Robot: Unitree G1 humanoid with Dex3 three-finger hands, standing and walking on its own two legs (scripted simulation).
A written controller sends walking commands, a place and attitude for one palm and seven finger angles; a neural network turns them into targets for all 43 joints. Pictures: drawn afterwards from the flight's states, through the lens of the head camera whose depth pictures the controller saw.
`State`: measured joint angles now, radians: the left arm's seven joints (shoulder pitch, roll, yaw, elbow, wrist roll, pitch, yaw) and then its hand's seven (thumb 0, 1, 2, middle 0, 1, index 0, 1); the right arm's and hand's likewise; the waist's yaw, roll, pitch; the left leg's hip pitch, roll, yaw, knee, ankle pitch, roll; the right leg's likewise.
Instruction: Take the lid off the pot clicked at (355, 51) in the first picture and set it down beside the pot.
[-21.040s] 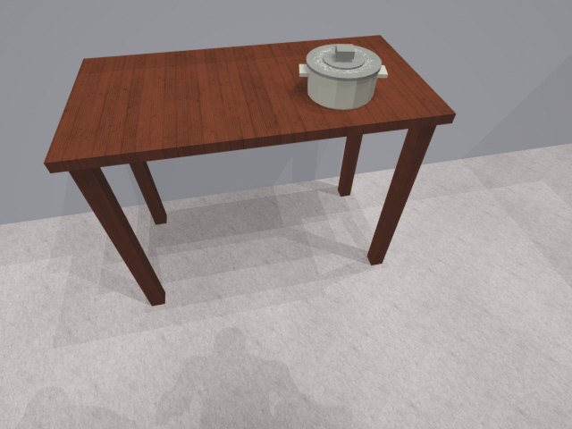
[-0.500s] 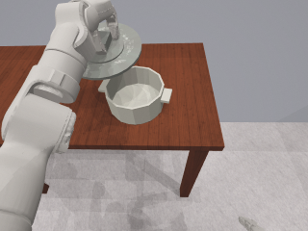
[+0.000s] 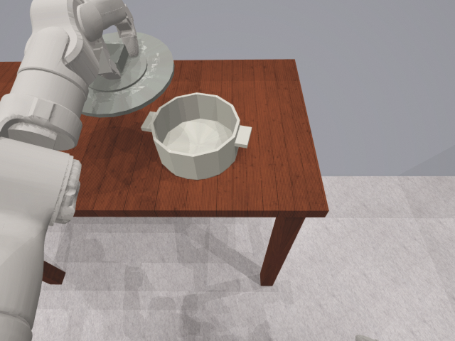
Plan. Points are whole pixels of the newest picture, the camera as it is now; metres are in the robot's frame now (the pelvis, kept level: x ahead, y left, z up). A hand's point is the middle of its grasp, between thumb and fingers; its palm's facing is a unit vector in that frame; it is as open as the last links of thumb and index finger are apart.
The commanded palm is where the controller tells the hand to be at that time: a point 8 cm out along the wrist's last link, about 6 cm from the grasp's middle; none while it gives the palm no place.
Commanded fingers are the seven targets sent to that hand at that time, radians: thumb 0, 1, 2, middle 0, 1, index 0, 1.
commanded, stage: move the lid sideways beside the pot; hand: left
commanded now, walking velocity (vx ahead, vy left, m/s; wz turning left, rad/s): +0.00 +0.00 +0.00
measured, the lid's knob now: (109, 57) +0.52 +0.17 +0.21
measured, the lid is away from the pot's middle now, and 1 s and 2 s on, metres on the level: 0.12 0.23 0.24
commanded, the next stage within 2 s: lower the lid onto the table in 1.04 s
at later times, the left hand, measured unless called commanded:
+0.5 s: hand (73, 59) +0.51 +0.22 +0.22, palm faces -0.32 -0.07 -0.94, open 8.2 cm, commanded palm +0.52 +0.23 +0.31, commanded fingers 0.00 0.53 1.06 -0.70 -1.06 -0.81 -1.11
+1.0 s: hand (35, 66) +0.49 +0.28 +0.22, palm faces -0.33 -0.07 -0.94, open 8.2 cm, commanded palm +0.52 +0.27 +0.31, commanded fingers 0.00 0.53 1.06 -0.70 -1.06 -0.81 -1.11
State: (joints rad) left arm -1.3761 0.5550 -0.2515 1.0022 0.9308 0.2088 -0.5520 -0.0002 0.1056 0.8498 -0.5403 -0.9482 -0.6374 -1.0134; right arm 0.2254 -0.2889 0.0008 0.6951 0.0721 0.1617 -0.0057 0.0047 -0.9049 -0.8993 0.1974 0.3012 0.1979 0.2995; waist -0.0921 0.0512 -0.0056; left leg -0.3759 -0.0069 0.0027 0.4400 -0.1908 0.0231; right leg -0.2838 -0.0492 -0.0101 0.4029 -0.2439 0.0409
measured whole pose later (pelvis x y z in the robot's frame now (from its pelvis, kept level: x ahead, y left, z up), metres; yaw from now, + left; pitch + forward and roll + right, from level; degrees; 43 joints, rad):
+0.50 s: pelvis +0.01 +0.00 +0.00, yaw +0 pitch +8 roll -1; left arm -1.36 0.68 -0.22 1.02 0.95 0.13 -0.58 0.00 0.11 0.85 -0.54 -0.95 -0.63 -1.01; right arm 0.24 -0.30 0.00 0.70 0.08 0.16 -0.02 0.00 -0.90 -0.90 0.20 0.30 0.20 0.30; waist -0.10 0.04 0.01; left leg -0.40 0.00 -0.01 0.47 -0.21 0.02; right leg -0.28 -0.04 -0.02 0.39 -0.25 0.04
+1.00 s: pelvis +0.01 +0.01 +0.00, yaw +1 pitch +9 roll -2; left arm -1.34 0.78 -0.20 0.96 0.92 0.05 -0.62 0.00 0.11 0.85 -0.54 -0.95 -0.63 -1.01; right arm 0.22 -0.30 0.00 0.69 0.09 0.19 -0.01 0.00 -0.90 -0.90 0.20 0.30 0.20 0.30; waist -0.08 0.03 0.03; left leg -0.43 -0.01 -0.02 0.50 -0.23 0.03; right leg -0.30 -0.05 -0.03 0.40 -0.25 0.05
